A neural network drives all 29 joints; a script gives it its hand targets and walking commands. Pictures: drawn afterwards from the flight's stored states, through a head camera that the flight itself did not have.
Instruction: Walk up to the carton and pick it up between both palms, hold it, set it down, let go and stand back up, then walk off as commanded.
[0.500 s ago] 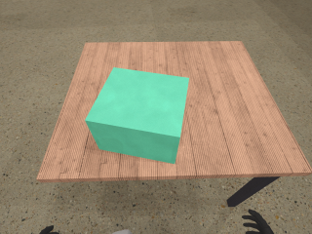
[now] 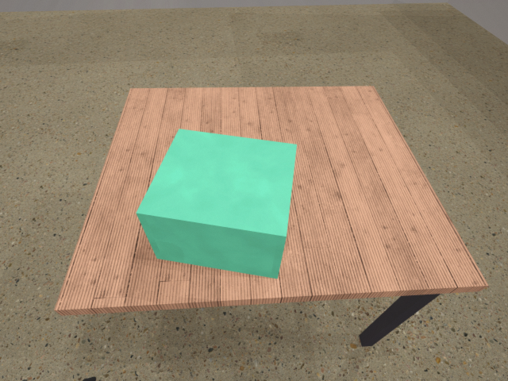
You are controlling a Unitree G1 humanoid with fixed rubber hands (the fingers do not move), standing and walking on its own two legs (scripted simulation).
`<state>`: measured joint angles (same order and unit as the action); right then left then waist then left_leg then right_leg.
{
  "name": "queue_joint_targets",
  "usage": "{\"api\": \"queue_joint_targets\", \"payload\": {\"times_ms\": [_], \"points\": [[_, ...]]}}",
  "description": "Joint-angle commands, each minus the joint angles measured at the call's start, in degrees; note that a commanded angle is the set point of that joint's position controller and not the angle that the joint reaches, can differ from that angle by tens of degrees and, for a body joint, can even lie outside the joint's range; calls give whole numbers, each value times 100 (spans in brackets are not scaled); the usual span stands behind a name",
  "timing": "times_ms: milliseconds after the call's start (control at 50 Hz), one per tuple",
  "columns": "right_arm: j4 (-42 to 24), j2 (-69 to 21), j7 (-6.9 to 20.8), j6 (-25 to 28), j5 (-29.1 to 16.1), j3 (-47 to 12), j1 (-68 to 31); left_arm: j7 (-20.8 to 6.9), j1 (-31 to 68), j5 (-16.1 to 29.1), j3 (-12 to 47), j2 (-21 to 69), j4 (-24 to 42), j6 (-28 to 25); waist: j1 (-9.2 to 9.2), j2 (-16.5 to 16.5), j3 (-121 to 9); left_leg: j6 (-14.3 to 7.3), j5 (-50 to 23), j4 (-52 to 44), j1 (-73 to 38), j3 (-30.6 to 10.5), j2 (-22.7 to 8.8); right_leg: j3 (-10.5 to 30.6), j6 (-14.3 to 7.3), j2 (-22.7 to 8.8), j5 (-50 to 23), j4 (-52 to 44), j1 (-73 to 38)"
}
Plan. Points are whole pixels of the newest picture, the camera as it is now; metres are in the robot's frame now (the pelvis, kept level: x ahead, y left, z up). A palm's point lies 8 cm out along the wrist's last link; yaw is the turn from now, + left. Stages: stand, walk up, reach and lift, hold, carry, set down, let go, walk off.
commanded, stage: walk up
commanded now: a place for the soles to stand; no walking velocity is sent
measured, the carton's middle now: (226, 201) +0.48 +0.05 -0.06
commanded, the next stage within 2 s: reach and lift in 1.30 s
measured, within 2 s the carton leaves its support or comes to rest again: neither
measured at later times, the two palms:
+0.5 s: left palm out of the picture +0.10 +0.31 -0.12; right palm out of the picture +0.11 -0.28 -0.12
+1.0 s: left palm out of the picture +0.11 +0.31 -0.12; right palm out of the picture +0.11 -0.29 -0.12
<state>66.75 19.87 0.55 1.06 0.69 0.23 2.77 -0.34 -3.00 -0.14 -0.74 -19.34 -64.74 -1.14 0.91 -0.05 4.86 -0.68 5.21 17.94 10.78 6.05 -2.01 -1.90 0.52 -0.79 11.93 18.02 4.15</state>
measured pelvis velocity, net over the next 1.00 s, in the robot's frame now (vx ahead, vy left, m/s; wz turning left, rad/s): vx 0.03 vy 0.01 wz -0.01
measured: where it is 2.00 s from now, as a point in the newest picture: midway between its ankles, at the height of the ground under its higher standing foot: outside the picture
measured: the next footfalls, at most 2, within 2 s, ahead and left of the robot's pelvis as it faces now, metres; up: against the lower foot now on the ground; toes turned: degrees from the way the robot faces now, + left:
none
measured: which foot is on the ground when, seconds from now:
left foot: down 0.00-1.00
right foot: down 0.00-1.00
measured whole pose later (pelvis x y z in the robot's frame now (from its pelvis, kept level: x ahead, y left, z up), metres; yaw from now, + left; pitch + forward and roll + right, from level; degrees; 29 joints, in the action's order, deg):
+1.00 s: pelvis +0.03 +0.01 +0.00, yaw +0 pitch -2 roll +0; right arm 64.1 19.4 0.8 0.0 0.6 1.2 3.4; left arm 0.7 -5.0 -0.5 -1.1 -20.1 -63.6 -1.4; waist 0.3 -0.5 4.8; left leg -0.9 8.5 19.2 9.1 6.3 -1.2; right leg -1.5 1.3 -1.9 14.2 17.7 2.0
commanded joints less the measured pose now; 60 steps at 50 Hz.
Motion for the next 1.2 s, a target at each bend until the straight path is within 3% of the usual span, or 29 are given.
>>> {"api": "queue_joint_targets", "payload": {"times_ms": [0, 20, 60, 100, 120, 200, 220, 240, 320, 420, 460, 480, 500, 540, 560, 600, 620, 660, 700, 740, 780, 800, 820, 860, 900, 980, 1080, 1120, 1180], "points": [[-404, 1235, -49, 53, 11, 264, -334, 85, 113, -5, -218, -1273, 235, -136, -41, -107, -756, 20, 467, -347, -771, -880, -709, 439, -97, -738, -300, -583, 457], [-392, 1247, -30, 36, 4, 271, -365, 77, 192, -94, -183, -1228, 321, -146, 16, 149, -716, 22, 533, -331, -895, -881, -745, 581, -141, -760, -232, -611, 616], [-395, 1252, -44, 49, 46, 278, -310, 102, 162, -45, -185, -1215, 293, -166, 29, -131, -683, -43, 342, -364, -654, -920, -700, 529, -108, -722, -248, -562, 454], [-429, 1142, -30, 31, 22, 262, -302, 103, 149, -40, -183, -1202, 263, -195, 40, 36, -698, -43, 155, -317, -863, -834, -744, 507, -138, -785, -491, -512, 605], [-395, 1114, -42, 33, 3, 272, -360, 104, 114, -28, -210, -1135, 251, -209, 18, -243, -557, 35, 283, -335, -690, -808, -715, 492, -122, -757, -544, -498, 638], [-448, 1192, -28, 25, 43, 318, -355, 96, -15, -66, -262, -1289, 297, -203, -36, 23, -445, 18, 470, -276, -654, -809, -694, 550, -171, -790, -277, -533, 716], [-397, 1160, -24, 38, -14, 284, -311, 100, -45, -47, -232, -1169, 210, -211, 0, -258, -642, -52, 509, -261, -608, -841, -710, 518, -146, -745, -248, -469, 497], [-440, 1221, -36, 38, 4, 310, -254, 112, -83, -40, -248, -1274, 209, -211, -49, 130, -787, -38, 311, -254, -851, -912, -729, 523, -168, -751, -450, -423, 555], [-484, 1110, -41, 73, 40, 280, -317, 115, 19, -13, -193, -1206, 266, -210, -40, -6, -744, -94, -985, 14, -808, -715, -750, 487, -75, -798, -1332, -294, 416], [-463, 1173, -45, 35, 21, 322, -257, 110, 61, -25, -222, -1239, 276, -150, -39, -139, -698, -102, -967, -26, -793, -799, -765, 402, -61, -807, -1191, -201, 414], [-617, 1259, -64, 21, -32, 301, -330, 111, 35, -37, -156, -1123, 275, -121, -27, -295, -848, -64, 148, -418, -666, -993, -861, 294, -79, -665, -363, -184, 383], [-549, 1161, -56, 25, 4, 352, -306, 139, 41, -65, -213, -1128, 271, -142, -74, 4, -620, -96, 2, -393, -607, -1038, -877, 299, -95, -679, -386, -177, 408], [-578, 1299, -40, 32, 3, 339, -324, 133, -141, -41, -224, -1205, 200, -134, -28, -311, -648, -88, 90, -363, -716, -904, -831, 430, -112, -716, -397, -286, 550], [-555, 1204, -15, 45, -8, 312, -319, 129, 32, -26, -190, -1171, 237, -169, -19, -169, -542, -83, 108, -386, -582, -936, -761, 451, -122, -707, -451, -372, 500], [-522, 1325, -2, 54, 4, 304, -292, 119, -151, -47, -171, -1205, 175, -152, -50, -396, -671, -66, 192, -369, -790, -868, -757, 381, -86, -718, -471, -419, 439], [-449, 1209, -24, 31, -39, 307, -230, 127, -153, -51, -236, -1274, 81, -139, -27, 203, -702, -14, -148, -354, -838, -928, -745, 319, -116, -668, -772, -238, 408], [-560, 1208, -34, 45, -52, 295, -323, 138, 25, -40, -217, -1319, 256, -115, -78, 222, -703, -38, -221, -282, -762, -969, -753, 337, -73, -684, -809, -235, 300], [-509, 1349, -33, 34, -2, 372, -329, 142, -110, -38, -198, -1270, 199, -132, -62, -130, -773, 5, -315, -318, -992, -878, -714, 446, -114, -763, -730, -242, 381], [-640, 1084, -25, 9, -8, 297, -411, 150, 51, -27, -211, -1221, 317, -141, -14, -19, -660, -30, -94, -225, -912, -755, -748, 465, -141, -774, -779, -305, 605], [-610, 1113, -33, 9, -3, 242, -336, 140, 134, -56, -195, -1230, 349, -145, 59, -205, -406, -70, -74, -301, -508, -825, -721, 537, -120, -820, -772, -310, 499], [-627, 1169, -30, 9, -16, 308, -247, 165, -80, -68, -271, -1325, 278, -175, -43, 134, -684, -26, -608, -91, -927, -867, -704, 506, -109, -765, -1192, -388, 260], [-606, 1267, -36, -6, -16, 329, -206, 139, 14, -71, -207, -1261, 291, -180, 74, -207, -789, 15, -496, -116, -910, -673, -660, 428, -88, -781, -1313, -334, 299], [-625, 1095, -10, 25, 5, 279, -317, 164, -71, -45, -251, -1345, 273, -144, -101, -35, -629, -42, -576, -92, -825, -761, -619, 294, -3, -730, -1279, -367, 323], [-618, 1063, -27, 38, -4, 289, -206, 175, -184, -17, -232, -1350, 229, -136, -46, -137, -766, -73, -907, 41, -845, -679, -680, 421, -52, -815, -1293, -223, 224], [-612, 1198, -37, 4, 23, 324, -128, 161, -86, -15, -253, -1211, 399, -150, -30, 192, -909, -129, -1115, 129, -989, -631, -664, 463, -87, -785, -1665, -239, 139], [-600, 1197, -50, -10, -42, 318, -238, 165, -186, -47, -241, -1441, 441, -102, -123, 15, -1010, -94, -1477, 13, -1034, -598, -677, 390, -48, -870, -1832, -119, -4], [-629, 1106, -54, -29, 15, 308, -239, 176, -115, -20, -254, -1208, 449, -112, -54, -102, -748, -122, -1150, -2, -907, -614, -663, 443, -61, -837, -1499, -288, 128], [-607, 1064, -52, -25, -22, 296, -105, 171, -88, -58, -284, -1299, 312, -111, -57, 208, -985, -110, -1227, -29, -1133, -679, -756, 338, -31, -807, -1614, -200, 93], [-612, 1102, -33, -17, -16, 329, -66, 168, -66, -18, -258, -1365, 360, -85, -51, -2, -542, -48, -1180, 1, -885, -683, -633, 425, -2, -783, -1657, -255, 271]]}}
